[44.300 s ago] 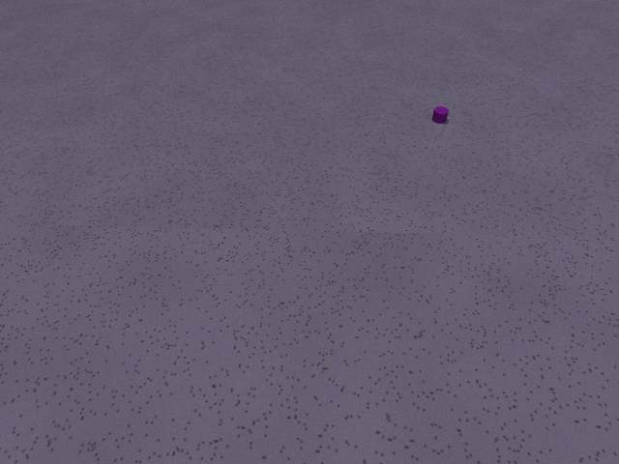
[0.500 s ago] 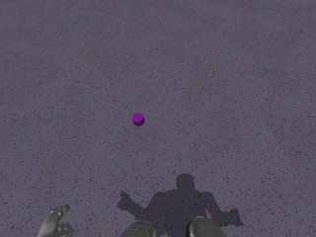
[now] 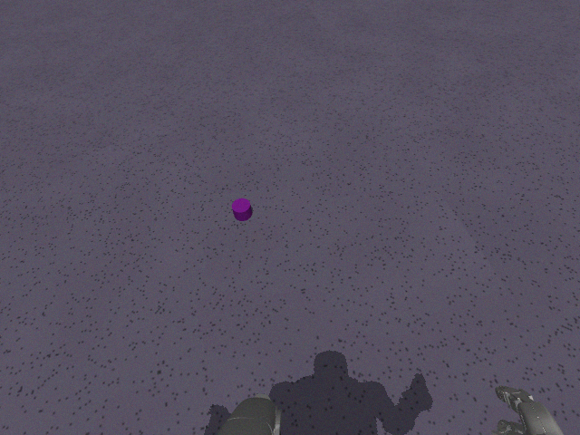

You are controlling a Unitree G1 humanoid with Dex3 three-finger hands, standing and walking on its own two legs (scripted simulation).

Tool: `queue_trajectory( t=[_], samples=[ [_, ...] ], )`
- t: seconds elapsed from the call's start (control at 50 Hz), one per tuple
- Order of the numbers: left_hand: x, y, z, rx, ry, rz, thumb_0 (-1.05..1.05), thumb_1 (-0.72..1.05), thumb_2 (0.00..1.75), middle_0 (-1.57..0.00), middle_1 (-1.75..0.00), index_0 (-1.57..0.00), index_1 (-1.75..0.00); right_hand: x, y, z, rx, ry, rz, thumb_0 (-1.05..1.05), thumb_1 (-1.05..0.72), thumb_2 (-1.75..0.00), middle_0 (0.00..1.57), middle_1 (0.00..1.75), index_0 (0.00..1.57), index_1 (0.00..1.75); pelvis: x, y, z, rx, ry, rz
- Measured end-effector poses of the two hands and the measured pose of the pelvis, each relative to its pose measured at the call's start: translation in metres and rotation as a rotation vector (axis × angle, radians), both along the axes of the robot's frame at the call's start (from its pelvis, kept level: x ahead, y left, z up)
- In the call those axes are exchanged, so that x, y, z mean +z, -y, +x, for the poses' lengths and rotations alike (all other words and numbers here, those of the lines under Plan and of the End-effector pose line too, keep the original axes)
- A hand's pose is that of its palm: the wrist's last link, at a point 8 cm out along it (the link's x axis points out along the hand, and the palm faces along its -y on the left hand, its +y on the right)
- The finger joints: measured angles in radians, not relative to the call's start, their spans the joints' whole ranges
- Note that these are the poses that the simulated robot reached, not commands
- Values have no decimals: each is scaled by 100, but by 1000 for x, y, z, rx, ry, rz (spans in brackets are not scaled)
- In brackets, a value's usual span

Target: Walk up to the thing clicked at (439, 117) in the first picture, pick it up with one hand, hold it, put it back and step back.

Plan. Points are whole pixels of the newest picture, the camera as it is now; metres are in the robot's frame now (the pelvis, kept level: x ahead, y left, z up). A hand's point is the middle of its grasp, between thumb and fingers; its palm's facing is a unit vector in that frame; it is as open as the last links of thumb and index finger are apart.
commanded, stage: step back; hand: left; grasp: from above
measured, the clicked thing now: (242, 209) +1.03 +0.31 -0.72
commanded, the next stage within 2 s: stand in 0.90 s
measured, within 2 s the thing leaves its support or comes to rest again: neither
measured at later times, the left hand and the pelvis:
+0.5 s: hand out of the picture +0.06 +0.29 -0.13, palm faces +0.04 -0.92 -0.39, open 7.4 cm; pelvis -0.01 +0.00 +0.01, yaw +3 degrees
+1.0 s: hand out of the picture +0.09 +0.29 -0.14, palm faces +0.09 -0.93 -0.34, open 7.4 cm; pelvis +0.03 +0.02 +0.01, yaw +5 degrees
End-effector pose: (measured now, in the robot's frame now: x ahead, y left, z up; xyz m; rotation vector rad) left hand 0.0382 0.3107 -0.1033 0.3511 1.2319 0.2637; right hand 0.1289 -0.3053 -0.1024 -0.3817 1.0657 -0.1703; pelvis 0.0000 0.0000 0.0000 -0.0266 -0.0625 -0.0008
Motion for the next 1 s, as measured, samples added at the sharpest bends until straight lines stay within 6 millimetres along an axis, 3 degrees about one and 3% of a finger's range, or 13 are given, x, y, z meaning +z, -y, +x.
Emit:
queue_trajectory(
  t=[0.08,0.2,0.3,0.4,0.5,0.6,0.72,0.9,1.0],
  samples=[
    [13,-1,-26,31,-8,20,1,90,90,-21,-30,-20,-30,-6,3,-39,-31,-61,34,1,-91,-90,20,30,20,30,7,0,-10,2,-7,36],
    [18,-19,-32,50,52,29,1,90,90,-21,-30,-20,-30,-15,-3,-87,-10,-190,24,1,-91,-90,20,30,20,30,6,-9,-22,65,-28,26],
    [11,-33,-33,49,38,15,1,90,90,-21,-30,-20,-30,-7,-19,-103,-20,-187,25,1,-91,-90,20,30,20,30,8,-18,-27,56,-17,65],
    [14,-32,-14,20,48,-7,1,90,90,-21,-30,-20,-30,8,-15,-109,-38,-166,10,1,-90,-90,21,30,20,30,15,-13,-21,59,-19,36],
    [12,-18,13,-5,91,-8,1,90,90,-21,-30,-20,-30,6,8,-102,-51,-166,-13,1,-90,-90,21,30,21,30,10,0,-12,57,-14,36],
    [9,5,28,5,134,-6,1,90,90,-21,-30,-20,-30,-9,22,-75,-50,-164,-20,1,-91,-90,20,30,20,30,2,11,-1,72,-4,10],
    [12,14,34,33,147,-32,1,90,90,-21,-30,-20,-30,-10,11,-42,6,-149,0,1,-91,-90,20,30,20,30,7,7,10,89,-11,23],
    [-2,-15,42,74,96,-42,1,90,90,-21,-30,-20,-30,-7,-22,-20,22,-157,2,1,-91,-90,20,30,20,30,5,-13,21,82,-21,33],
    [-2,-19,43,70,55,-58,1,90,90,-21,-30,-20,-30,2,-36,-4,26,-143,23,1,-91,-90,20,30,20,30,13,-17,30,82,-24,19]
  ],
)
